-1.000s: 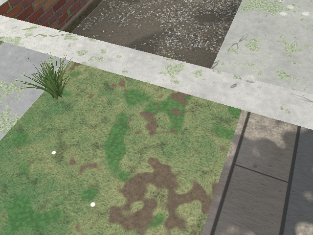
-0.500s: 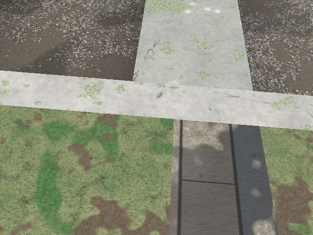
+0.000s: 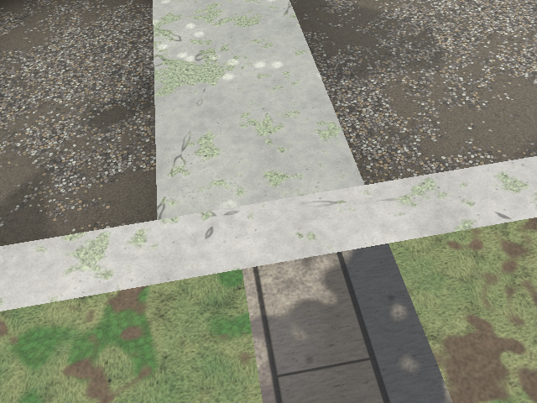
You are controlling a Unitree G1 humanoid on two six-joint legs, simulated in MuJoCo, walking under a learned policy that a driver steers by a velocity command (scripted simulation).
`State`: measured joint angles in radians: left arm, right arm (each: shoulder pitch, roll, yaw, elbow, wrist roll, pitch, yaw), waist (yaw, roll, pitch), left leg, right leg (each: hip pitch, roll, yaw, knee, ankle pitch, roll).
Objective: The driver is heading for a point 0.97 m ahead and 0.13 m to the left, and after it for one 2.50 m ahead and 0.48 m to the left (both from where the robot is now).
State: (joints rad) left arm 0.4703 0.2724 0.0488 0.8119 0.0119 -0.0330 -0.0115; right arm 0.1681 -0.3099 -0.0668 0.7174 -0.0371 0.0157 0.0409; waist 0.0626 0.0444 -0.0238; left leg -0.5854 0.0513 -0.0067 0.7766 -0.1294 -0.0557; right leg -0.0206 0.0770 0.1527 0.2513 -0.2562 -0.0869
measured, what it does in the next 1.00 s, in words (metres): walks ahead: left foot, then right foot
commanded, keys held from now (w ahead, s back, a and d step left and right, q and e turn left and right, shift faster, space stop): w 0.90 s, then w+q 0.10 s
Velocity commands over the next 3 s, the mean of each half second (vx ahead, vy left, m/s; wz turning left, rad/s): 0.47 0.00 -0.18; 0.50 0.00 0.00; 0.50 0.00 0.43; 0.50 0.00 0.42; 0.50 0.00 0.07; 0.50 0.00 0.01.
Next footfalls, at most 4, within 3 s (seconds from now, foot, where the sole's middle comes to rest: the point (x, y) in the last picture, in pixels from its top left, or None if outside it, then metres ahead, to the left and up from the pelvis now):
0.16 left None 0.23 0.13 -0.79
0.64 right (351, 401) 0.53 -0.08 -0.79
1.20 left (289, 296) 0.82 0.08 -0.79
1.72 right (323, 215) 1.12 -0.02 -0.79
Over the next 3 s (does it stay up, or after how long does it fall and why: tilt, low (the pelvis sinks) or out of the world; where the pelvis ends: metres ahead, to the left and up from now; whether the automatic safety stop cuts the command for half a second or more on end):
stays up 1.48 0.30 -0.02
